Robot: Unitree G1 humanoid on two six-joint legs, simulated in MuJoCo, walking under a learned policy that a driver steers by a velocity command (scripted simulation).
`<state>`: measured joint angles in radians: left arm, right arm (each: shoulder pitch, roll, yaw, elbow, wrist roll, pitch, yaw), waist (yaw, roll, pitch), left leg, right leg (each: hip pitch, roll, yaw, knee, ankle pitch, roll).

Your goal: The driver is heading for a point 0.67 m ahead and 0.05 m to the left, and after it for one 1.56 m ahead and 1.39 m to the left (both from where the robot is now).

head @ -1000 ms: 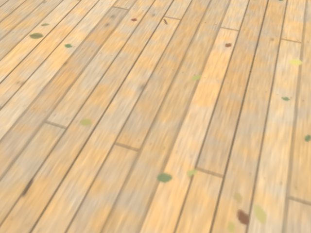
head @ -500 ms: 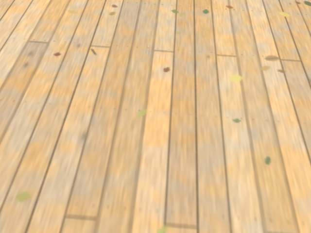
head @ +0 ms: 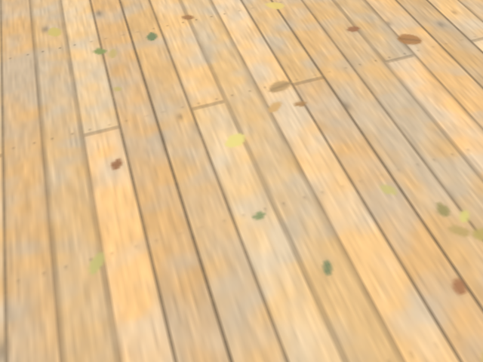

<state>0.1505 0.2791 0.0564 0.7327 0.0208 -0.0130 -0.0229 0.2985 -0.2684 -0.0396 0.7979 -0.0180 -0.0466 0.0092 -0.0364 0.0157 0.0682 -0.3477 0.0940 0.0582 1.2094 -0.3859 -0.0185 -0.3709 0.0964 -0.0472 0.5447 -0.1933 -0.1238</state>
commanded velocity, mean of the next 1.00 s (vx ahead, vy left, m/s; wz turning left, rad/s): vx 0.45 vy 0.00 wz -0.11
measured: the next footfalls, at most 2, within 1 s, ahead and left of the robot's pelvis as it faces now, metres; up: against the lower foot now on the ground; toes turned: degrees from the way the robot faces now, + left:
left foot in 0.44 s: +0.43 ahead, +0.10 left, +0.00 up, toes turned -4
right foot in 0.94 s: +0.68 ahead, -0.12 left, +0.00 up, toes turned -5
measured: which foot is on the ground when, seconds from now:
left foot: up 0.00-0.42, down 0.44-0.94, up 0.96-1.00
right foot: down 0.00-0.44, up 0.46-0.92, down 0.94-1.00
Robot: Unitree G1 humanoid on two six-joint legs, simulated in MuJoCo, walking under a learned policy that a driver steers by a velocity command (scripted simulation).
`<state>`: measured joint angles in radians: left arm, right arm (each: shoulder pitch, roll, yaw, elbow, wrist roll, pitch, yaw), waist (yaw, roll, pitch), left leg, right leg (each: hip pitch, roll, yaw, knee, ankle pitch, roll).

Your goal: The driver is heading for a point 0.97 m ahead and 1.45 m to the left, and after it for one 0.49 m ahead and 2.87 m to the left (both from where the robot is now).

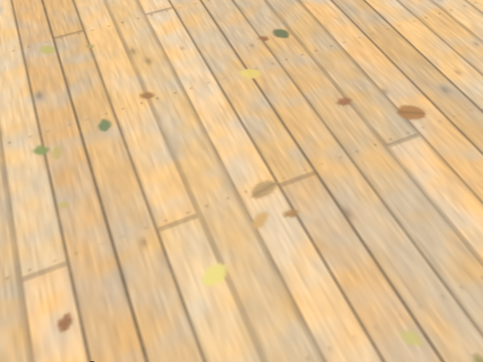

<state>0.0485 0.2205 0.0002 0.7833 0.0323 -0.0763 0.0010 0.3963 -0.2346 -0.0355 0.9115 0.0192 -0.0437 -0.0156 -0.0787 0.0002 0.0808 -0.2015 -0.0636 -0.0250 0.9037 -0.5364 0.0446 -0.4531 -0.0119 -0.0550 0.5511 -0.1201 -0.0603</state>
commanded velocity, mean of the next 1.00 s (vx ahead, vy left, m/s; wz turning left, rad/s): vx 0.05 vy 0.00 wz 0.54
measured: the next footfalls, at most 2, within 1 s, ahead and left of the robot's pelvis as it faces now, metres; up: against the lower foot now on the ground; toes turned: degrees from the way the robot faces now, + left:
left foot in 0.38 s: +0.05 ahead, +0.12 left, +0.00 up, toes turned +17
right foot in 0.86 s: +0.11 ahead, -0.07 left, +0.00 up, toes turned +34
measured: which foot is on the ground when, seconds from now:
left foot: up 0.00-0.36, down 0.38-0.86, up 0.88-1.00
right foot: down 0.00-0.38, up 0.40-0.84, down 0.86-1.00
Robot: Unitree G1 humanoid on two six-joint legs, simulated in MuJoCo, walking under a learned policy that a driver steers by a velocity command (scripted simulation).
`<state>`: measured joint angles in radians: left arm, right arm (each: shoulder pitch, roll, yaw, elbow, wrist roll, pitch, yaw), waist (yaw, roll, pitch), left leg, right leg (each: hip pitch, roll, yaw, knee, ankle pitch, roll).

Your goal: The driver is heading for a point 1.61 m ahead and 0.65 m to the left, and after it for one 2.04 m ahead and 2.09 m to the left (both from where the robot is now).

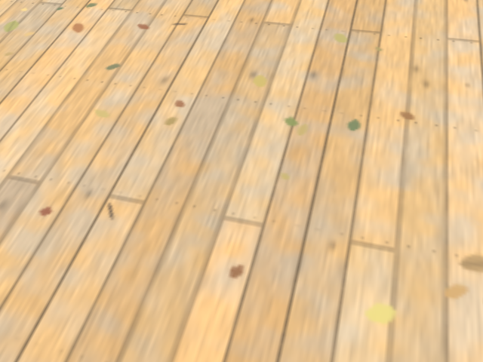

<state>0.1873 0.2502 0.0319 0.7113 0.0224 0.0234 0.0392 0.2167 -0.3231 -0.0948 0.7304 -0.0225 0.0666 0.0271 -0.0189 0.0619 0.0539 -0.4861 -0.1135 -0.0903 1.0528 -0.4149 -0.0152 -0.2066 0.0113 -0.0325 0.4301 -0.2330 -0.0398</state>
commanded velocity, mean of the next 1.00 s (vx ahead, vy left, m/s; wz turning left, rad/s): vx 0.09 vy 0.00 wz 0.52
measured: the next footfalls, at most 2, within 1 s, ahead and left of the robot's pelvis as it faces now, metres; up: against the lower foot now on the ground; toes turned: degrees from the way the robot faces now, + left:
left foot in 0.28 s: +0.00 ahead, +0.12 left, +0.00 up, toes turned +11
right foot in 0.82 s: +0.14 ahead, -0.03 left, +0.00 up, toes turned +31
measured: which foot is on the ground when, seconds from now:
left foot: up 0.00-0.26, down 0.28-0.82, up 0.84-1.00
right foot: down 0.00-0.28, up 0.30-0.80, down 0.82-1.00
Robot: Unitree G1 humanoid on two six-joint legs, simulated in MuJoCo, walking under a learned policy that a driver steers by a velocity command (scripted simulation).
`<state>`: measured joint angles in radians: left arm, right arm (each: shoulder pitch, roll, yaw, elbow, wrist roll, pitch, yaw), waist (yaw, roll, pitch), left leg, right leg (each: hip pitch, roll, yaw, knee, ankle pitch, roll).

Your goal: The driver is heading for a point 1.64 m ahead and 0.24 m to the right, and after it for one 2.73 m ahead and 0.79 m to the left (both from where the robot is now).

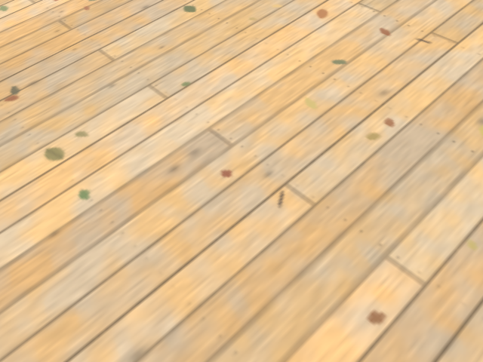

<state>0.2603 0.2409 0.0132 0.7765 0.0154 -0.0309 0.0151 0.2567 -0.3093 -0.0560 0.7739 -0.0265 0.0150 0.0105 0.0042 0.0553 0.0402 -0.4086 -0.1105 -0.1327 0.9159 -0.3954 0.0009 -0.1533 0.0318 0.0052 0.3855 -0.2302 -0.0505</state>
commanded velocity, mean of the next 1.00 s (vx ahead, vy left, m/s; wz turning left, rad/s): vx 0.02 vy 0.00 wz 0.04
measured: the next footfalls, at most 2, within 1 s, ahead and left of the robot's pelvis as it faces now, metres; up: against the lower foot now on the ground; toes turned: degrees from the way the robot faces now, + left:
left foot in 0.18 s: +0.10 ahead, +0.11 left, +0.00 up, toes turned -2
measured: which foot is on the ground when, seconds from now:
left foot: up 0.00-0.16, down 0.18-1.00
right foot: down 0.00-1.00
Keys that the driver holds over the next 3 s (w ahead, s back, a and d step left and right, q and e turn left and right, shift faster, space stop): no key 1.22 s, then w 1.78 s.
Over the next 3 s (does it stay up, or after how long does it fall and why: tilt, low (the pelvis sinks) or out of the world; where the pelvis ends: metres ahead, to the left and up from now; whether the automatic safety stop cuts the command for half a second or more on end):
stays up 0.88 0.08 0.00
